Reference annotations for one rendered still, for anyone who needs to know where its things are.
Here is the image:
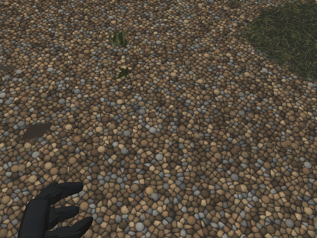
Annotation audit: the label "robot left hand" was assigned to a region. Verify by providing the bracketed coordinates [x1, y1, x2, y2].
[17, 181, 93, 238]

